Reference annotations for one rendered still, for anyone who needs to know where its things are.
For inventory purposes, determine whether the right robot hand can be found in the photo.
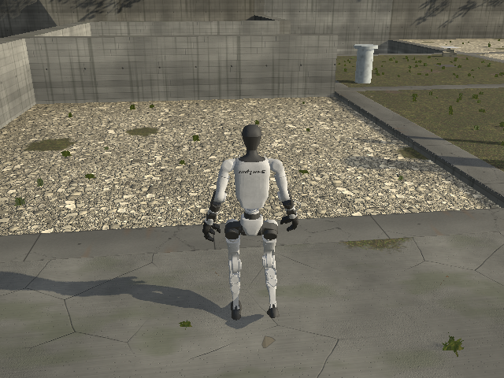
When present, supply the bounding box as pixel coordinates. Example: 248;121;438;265
280;216;298;232

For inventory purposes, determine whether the left robot thigh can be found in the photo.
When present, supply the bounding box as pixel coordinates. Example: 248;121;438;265
224;219;242;273

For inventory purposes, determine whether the right robot forearm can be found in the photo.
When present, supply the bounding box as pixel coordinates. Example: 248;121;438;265
282;189;297;219

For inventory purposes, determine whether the left robot hand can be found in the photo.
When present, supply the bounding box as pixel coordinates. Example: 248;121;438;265
202;222;221;242

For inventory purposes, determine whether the robot right upper arm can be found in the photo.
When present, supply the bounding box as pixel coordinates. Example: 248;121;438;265
269;158;290;202

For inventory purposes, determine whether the left robot forearm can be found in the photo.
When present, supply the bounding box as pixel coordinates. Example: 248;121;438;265
205;191;221;225

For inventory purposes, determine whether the robot thigh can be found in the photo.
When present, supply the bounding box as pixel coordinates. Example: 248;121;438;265
224;219;242;273
262;220;278;268

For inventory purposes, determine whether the right robot thigh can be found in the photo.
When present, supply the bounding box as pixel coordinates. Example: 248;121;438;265
262;220;278;268

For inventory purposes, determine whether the robot left upper arm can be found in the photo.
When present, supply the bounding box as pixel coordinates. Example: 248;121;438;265
214;158;235;203

